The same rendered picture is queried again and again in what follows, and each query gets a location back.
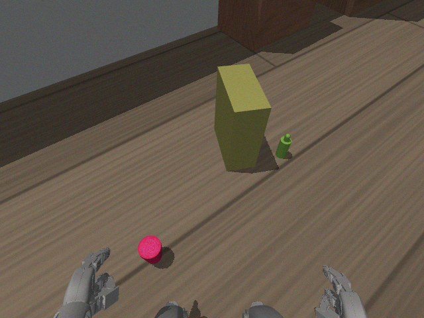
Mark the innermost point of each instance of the left robot arm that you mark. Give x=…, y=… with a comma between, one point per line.
x=76, y=309

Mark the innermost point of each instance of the left robot hand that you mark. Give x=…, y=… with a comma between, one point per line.
x=100, y=292

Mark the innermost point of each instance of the right robot hand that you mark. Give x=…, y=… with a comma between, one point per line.
x=347, y=303

